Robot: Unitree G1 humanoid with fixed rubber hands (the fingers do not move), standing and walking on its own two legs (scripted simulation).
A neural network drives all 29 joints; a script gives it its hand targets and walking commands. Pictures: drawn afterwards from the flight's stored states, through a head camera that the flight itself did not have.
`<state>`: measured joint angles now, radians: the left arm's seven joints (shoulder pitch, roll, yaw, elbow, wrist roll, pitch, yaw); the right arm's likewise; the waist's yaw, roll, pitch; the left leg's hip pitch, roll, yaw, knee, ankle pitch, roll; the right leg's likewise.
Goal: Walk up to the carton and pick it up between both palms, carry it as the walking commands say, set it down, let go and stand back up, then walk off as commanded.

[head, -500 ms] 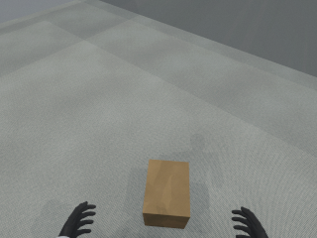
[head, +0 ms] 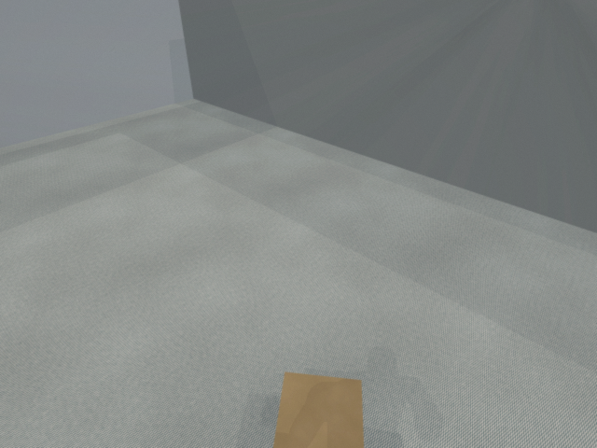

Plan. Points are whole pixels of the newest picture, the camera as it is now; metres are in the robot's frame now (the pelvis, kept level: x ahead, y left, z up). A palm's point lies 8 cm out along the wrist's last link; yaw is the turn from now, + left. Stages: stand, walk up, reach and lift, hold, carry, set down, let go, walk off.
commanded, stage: stand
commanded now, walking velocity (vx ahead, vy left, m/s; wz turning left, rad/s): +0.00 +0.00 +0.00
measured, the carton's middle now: out of the picture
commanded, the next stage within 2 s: walk off in 1.58 s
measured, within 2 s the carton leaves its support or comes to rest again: neither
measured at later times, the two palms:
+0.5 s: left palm out of the picture +0.02 +0.29 -0.10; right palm out of the picture +0.04 -0.28 -0.09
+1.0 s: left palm out of the picture -0.04 +0.30 -0.11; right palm out of the picture -0.01 -0.28 -0.11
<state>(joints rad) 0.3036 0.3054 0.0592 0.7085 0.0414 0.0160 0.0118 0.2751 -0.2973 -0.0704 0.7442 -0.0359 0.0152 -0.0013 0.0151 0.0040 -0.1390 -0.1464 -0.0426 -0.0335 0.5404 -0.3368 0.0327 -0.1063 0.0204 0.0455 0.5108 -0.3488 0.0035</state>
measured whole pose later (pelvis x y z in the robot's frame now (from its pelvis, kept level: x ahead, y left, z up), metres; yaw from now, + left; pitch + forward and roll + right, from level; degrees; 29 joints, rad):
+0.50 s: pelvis -0.05 +0.00 +0.00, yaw +0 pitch -3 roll -1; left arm 0.31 0.32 0.04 0.88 0.04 -0.03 0.00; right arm 0.27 -0.29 -0.05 0.89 -0.03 -0.03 0.00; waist 0.01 -0.01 -0.09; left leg -0.20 -0.04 -0.03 0.49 -0.24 0.03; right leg -0.16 0.02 0.05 0.47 -0.25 0.01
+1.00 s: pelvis -0.07 +0.01 +0.00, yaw +1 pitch -5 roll +0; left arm 0.30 0.34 0.04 1.01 0.03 -0.03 0.00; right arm 0.23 -0.32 -0.04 1.03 -0.02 -0.03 0.01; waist 0.00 0.00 -0.04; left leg -0.20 -0.05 -0.04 0.48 -0.19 0.04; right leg -0.17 0.01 0.04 0.47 -0.22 0.01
